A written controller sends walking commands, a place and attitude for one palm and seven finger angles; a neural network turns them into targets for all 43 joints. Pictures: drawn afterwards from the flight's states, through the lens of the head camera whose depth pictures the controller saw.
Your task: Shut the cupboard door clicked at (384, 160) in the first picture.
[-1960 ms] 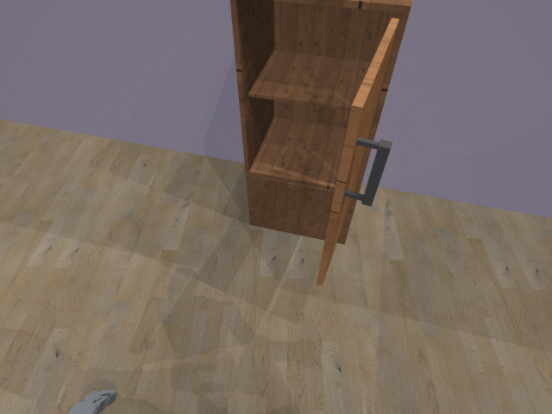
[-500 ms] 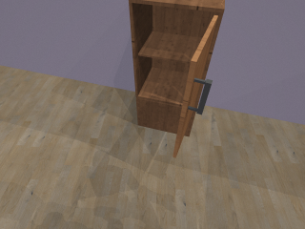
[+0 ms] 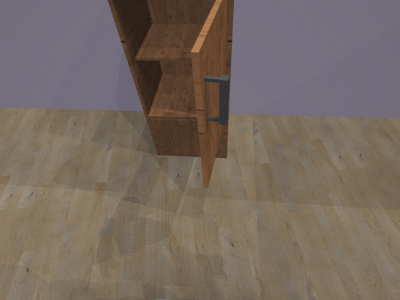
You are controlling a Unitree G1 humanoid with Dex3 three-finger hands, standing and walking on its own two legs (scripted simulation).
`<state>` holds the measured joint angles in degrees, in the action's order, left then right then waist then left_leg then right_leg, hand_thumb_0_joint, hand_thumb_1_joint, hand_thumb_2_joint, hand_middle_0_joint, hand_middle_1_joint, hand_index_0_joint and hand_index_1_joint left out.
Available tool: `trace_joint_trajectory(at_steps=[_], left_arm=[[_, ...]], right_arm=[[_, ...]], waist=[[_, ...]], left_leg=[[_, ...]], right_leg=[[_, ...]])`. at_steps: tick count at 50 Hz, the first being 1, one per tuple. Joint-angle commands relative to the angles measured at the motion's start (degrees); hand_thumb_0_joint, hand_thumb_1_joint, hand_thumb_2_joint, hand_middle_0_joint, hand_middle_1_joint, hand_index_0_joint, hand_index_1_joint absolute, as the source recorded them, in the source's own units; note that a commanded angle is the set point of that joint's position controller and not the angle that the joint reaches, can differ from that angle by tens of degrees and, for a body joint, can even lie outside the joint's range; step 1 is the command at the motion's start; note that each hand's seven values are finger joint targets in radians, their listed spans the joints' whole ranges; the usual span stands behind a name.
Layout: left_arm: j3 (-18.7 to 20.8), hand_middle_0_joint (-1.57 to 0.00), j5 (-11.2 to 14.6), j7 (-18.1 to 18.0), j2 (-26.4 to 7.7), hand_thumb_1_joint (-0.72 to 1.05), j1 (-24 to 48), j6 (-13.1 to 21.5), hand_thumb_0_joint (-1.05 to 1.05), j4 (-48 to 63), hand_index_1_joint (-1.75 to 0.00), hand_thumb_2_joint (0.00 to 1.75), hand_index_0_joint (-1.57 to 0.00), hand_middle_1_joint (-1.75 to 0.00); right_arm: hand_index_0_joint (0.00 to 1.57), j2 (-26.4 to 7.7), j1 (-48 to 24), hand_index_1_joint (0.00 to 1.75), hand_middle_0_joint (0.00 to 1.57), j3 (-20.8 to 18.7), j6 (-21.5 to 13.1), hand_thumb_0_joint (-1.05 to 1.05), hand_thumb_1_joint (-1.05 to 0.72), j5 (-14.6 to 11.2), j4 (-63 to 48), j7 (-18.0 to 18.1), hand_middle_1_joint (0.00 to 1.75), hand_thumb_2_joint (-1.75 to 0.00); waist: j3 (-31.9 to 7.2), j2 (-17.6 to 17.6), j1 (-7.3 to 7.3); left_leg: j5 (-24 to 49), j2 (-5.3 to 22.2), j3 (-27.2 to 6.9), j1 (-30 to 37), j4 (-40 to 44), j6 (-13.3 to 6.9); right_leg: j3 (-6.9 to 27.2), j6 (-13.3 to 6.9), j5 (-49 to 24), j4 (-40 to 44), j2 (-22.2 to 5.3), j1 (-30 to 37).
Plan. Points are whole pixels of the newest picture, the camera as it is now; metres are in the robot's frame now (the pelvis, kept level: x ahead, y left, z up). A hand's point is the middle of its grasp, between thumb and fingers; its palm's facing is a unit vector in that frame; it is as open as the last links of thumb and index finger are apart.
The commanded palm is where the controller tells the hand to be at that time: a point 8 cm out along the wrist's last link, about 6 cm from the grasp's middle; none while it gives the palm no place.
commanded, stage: walk around to get in front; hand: left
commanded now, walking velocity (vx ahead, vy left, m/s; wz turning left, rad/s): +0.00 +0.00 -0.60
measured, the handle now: (216, 101) +0.61 +0.01 +0.03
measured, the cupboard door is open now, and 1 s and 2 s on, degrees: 83 83 83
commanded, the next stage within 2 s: none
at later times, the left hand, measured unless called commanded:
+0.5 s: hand out of the picture +0.07 +0.20 -0.13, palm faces -0.15 -0.95 -0.26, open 7.4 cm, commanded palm none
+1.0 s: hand (134, 287) +0.16 +0.18 -0.15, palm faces -0.53 -0.83 -0.19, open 7.4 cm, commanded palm none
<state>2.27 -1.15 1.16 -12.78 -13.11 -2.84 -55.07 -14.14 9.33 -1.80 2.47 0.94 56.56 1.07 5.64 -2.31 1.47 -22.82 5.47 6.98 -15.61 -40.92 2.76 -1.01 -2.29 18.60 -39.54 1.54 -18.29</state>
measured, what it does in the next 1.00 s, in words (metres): steps on the spot, turning right: left foot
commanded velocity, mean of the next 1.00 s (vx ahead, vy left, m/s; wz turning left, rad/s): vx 0.00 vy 0.00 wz -0.60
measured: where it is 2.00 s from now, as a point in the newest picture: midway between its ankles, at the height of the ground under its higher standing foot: outside the picture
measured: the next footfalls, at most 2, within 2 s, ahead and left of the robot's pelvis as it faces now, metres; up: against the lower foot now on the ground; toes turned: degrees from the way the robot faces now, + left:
left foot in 0.62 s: +0.04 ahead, +0.14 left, +0.00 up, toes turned -21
right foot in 1.12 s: -0.07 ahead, -0.08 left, +0.00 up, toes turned -44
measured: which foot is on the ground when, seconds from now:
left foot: up 0.00-0.60, down 0.62-1.00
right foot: down 0.00-0.62, up 0.64-1.00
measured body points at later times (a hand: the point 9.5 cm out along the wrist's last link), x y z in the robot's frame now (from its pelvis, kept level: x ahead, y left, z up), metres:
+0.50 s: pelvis -0.02 +0.01 +0.02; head +0.01 -0.01 +0.47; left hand +0.08 +0.25 -0.11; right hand +0.03 -0.28 -0.12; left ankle -0.01 +0.17 -0.68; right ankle +0.02 -0.07 -0.72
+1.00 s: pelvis -0.02 +0.05 +0.02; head +0.02 +0.05 +0.47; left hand +0.19 +0.23 -0.13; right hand -0.13 -0.17 -0.12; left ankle +0.00 +0.15 -0.72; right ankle -0.10 -0.08 -0.67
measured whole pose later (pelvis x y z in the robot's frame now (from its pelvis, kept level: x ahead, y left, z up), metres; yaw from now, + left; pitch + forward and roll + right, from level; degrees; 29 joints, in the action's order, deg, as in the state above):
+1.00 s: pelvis -0.02 +0.05 +0.02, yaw -34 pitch +0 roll -2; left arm 5.1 -1.0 2.4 -14.5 -9.3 -5.3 -53.7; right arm -10.8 15.3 -1.4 0.3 1.5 53.6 1.5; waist 5.1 1.3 -0.7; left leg -18.8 5.5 12.1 -8.9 -28.1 -1.0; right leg -1.3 4.4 23.2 -50.5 -2.8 -24.4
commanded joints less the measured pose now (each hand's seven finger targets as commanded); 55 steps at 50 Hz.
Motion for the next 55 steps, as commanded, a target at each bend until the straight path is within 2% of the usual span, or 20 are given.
trace_joint_trajectory(at_steps=[1, 3, 7, 11, 18, 22, 26, 28, 29, 30, 31, 32, 34, 37, 42, 47, 51, 52, 54, 55], left_arm=[[3.87, -0.20, 0.06, -2.31, -13.94, 0.90, -5.55, 1.85, 0.00, 3.81, -0.30, 0.90, -0.20, -0.30], [3.28, -0.20, 0.33, -2.15, -11.39, 0.90, -0.97, 1.95, 0.00, 5.25, -0.30, 0.90, -0.20, -0.30], [3.38, -0.20, 0.52, -1.97, -10.03, 0.90, -2.94, 2.56, 0.00, 5.10, -0.30, 0.90, -0.20, -0.30], [3.82, -0.20, 0.53, -1.74, -9.63, 0.90, -4.82, 2.42, 0.00, 4.74, -0.30, 0.90, -0.20, -0.30], [4.24, -0.20, -0.02, -1.63, -10.31, 0.90, -4.91, 1.96, 0.00, 4.91, -0.30, 0.90, -0.20, -0.30], [4.48, -0.20, -0.24, -1.49, -11.22, 0.90, -4.18, 1.57, 0.00, 5.32, -0.30, 0.90, -0.20, -0.30], [4.73, -0.20, -0.35, -1.40, -12.25, 0.90, -1.39, 0.95, 0.00, 6.51, -0.30, 0.90, -0.20, -0.30], [4.81, -0.20, -0.20, -1.43, -12.68, 0.90, 1.00, 0.70, 0.00, 7.10, -0.30, 0.90, -0.20, -0.30], [4.68, -0.20, 0.02, -1.25, -11.83, 0.90, 2.01, 0.56, 0.00, 7.54, -0.30, 0.90, -0.20, -0.30], [4.38, -0.20, 0.31, -0.95, -9.39, 0.90, 2.44, 0.45, 0.00, 8.47, -0.30, 0.90, -0.20, -0.30], [4.03, -0.20, 0.63, -0.13, -6.44, 0.90, 0.57, 0.43, 0.00, 8.71, -0.30, 0.90, -0.20, -0.30], [4.88, -0.20, -0.12, -0.20, -8.82, 0.90, 2.08, 0.53, 0.00, 8.85, -0.30, 0.90, -0.20, -0.30], [6.10, -0.20, -1.22, 0.60, -10.16, 0.90, -1.74, -0.22, 0.00, 5.99, -0.30, 0.90, -0.20, -0.30], [4.78, -0.20, -0.89, 1.42, -6.73, 0.90, -2.53, -0.25, 0.00, 5.13, -0.30, 0.90, -0.20, -0.30], [3.50, -0.20, -0.11, 1.23, -5.33, 0.90, 5.47, -0.12, 0.00, 7.25, -0.30, 0.90, -0.20, -0.30], [2.93, -0.20, -0.01, 1.29, -4.47, 0.90, 8.59, -0.34, 0.00, 7.69, -0.30, 0.90, -0.20, -0.30], [2.89, -0.20, 0.05, 1.30, -3.82, 0.90, 8.10, 0.37, 0.00, 8.07, -0.30, 0.90, -0.20, -0.30], [2.93, -0.20, -0.04, 1.15, -4.27, 0.90, 7.60, 0.57, 0.00, 7.89, -0.30, 0.90, -0.20, -0.30], [3.40, -0.20, -0.27, 0.80, -6.26, 0.90, 2.96, 1.67, 0.00, 6.69, -0.30, 0.90, -0.20, -0.30], [4.39, -0.20, -0.73, -0.06, -12.15, 0.90, -2.29, 2.62, 0.00, 5.28, -0.30, 0.90, -0.20, -0.30]], right_arm=[[0.20, -6.70, -3.67, 0.30, 0.20, -2.66, -0.76, 0.00, -0.90, -0.37, -7.00, 0.53, 0.30, -0.90], [0.20, -6.53, -3.17, 0.30, 0.20, -2.86, -0.81, 0.00, -0.90, -0.11, -5.64, 0.17, 0.30, -0.90], [0.20, -5.25, -0.80, 0.30, 0.20, -2.96, -0.59, 0.00, -0.90, 0.16, -4.55, 0.22, 0.30, -0.90], [0.20, -5.33, -1.51, 0.30, 0.20, -3.02, -0.34, 0.00, -0.90, 0.30, -5.37, 0.73, 0.30, -0.90], [0.20, -5.33, -3.29, 0.30, 0.20, -2.70, -0.71, 0.00, -0.90, 0.21, -7.52, 0.93, 0.30, -0.90], [0.20, -5.59, -2.48, 0.30, 0.20, -2.63, -1.06, 0.00, -0.90, -0.26, -8.23, 0.94, 0.30, -0.90], [0.20, -5.66, 0.32, 0.30, 0.20, -2.60, -1.66, 0.00, -0.90, -0.92, -8.51, 1.19, 0.30, -0.90], [0.20, -5.59, 5.48, 0.30, 0.20, -2.60, -2.17, 0.00, -0.90, -1.16, -7.54, 1.45, 0.30, -0.90], [0.20, -6.40, 7.98, 0.30, 0.20, -2.82, -2.54, 0.00, -0.90, -1.15, -6.52, 1.73, 0.30, -0.90], [0.20, -9.18, 10.03, 0.30, 0.20, -3.33, -3.06, 0.00, -0.90, -0.84, -6.44, 2.16, 0.30, -0.90], [0.20, -13.89, 6.33, 0.30, 0.20, -4.07, -2.86, 0.00, -0.90, -0.10, -7.96, 2.16, 0.30, -0.90], [0.20, -14.08, 1.99, 0.30, 0.20, -3.80, -2.46, 0.00, -0.90, -0.47, -10.07, 1.98, 0.30, -0.90], [0.20, -8.06, -4.91, 0.30, 0.20, -1.99, -2.88, 0.00, -0.90, 0.13, -11.35, 1.96, 0.30, -0.90], [0.20, -6.76, -2.40, 0.30, 0.20, -1.51, -3.54, 0.00, -0.90, 0.07, -10.46, 1.90, 0.30, -0.90], [0.20, -7.68, 8.49, 0.30, 0.20, -2.32, -3.68, 0.00, -0.90, 0.24, -6.57, 1.77, 0.30, -0.90], [0.20, -9.02, 9.49, 0.30, 0.20, -3.28, -3.37, 0.00, -0.90, 0.45, -5.47, 1.34, 0.30, -0.90], [0.20, -10.21, 7.87, 0.30, 0.20, -4.05, -3.16, 0.00, -0.90, 0.67, -4.95, 0.95, 0.30, -0.90], [0.20, -9.95, 8.17, 0.30, 0.20, -4.17, -3.06, 0.00, -0.90, 0.59, -4.74, 0.75, 0.30, -0.90], [0.20, -9.59, 8.71, 0.30, 0.20, -4.06, -2.88, 0.00, -0.90, 0.11, -4.75, 0.43, 0.30, -0.90], [0.20, -6.74, 9.70, 0.30, 0.20, -3.42, -2.63, 0.00, -0.90, -0.40, -5.73, -0.12, 0.30, -0.90]], waist=[[-5.72, 15.96, 1.69], [-3.63, 9.22, -0.08], [-8.31, 6.54, -0.27], [-8.54, 8.18, 0.39], [-7.83, 8.22, 1.09], [-9.27, 9.96, 1.34], [-9.91, 11.18, 0.36], [-11.43, 10.56, -2.21], [-11.62, 9.16, -3.36], [-11.56, 1.79, -4.85], [-8.39, -14.88, -2.93], [-5.30, -10.87, -2.29], [-2.63, -5.11, 2.08], [-4.28, -2.70, 1.49], [-3.31, -6.40, -3.62], [-4.35, -8.62, -4.67], [-6.22, -10.49, -3.83], [-6.78, -8.76, -3.66], [-10.08, -4.68, -0.67], [-14.75, 9.08, 1.58]], left_leg=[[-6.19, -1.61, -9.39, -15.86, -24.77, -0.38], [0.63, -0.50, -9.30, -15.75, -26.29, 0.25], [5.16, -1.40, -8.94, -15.82, -23.79, 1.49], [5.36, -1.92, -9.87, -18.35, -22.69, 2.03], [1.28, -2.77, -10.25, -15.29, -14.50, 1.60], [-0.20, -4.21, -10.09, -11.31, -6.90, 0.54], [-0.71, -6.05, -9.95, -3.74, 3.96, -1.24], [4.08, -6.81, -9.10, 4.25, 13.52, -1.99], [7.41, -5.67, -9.47, 12.36, 19.36, -3.03], [3.35, 1.99, -17.51, 19.06, 26.10, -5.54], [-2.25, 16.04, -31.50, 18.96, 31.62, -8.54], [-0.80, 22.64, -32.95, 6.38, 32.47, -11.44], [6.20, 14.21, -21.45, -2.64, 30.45, -10.65], [18.74, 8.05, -9.63, 4.29, 25.60, -8.93], [35.51, 11.45, -9.01, 14.56, 21.84, -11.21], [37.82, 13.77, -5.11, 13.27, 20.00, -11.23], [37.83, 15.09, -2.17, 12.37, 16.14, -9.81], [37.64, 15.01, -1.35, 11.73, 14.27, -8.84], [35.45, 13.05, 3.18, 6.99, 3.00, -4.15], [19.57, 9.23, 6.01, -5.83, -9.70, -0.46]], right_leg=[[28.64, -8.17, -19.46, 24.44, -19.32, 7.11], [24.90, -7.35, -14.81, 23.38, -15.34, 5.01], [21.60, -5.22, -16.58, 22.40, -11.93, 10.61], [23.87, -3.59, -15.32, 23.11, -11.01, 13.21], [29.60, -7.30, -11.08, 23.80, -11.32, 10.87], [32.17, -7.43, -10.47, 23.71, -9.97, 10.80], [33.76, -6.56, -12.57, 23.47, -8.82, 7.08], [32.50, -4.09, -12.14, 21.97, -7.08, 3.69], [29.89, -1.45, -8.53, 20.26, -4.05, -2.22], [23.87, 1.35, -0.30, 13.54, 1.42, -11.35], [12.74, 3.72, 10.18, -3.31, 8.00, -21.22], [8.71, 5.22, 10.33, -15.72, 2.84, -18.26], [7.61, 6.33, 3.15, -29.23, 1.24, -12.72], [3.63, 6.79, -0.36, -32.74, 0.14, -16.09], [1.10, 7.67, 3.20, -21.85, -2.81, -18.67], [-1.99, 6.65, 4.78, -11.46, -4.13, -11.55], [-3.64, 4.75, 4.85, -2.46, -3.28, -5.22], [-4.33, 4.28, 3.24, 0.96, -2.58, -2.52], [-3.90, 2.71, -8.57, 14.23, -3.05, 10.00], [9.11, -1.31, -22.75, 17.73, -13.73, 24.10]])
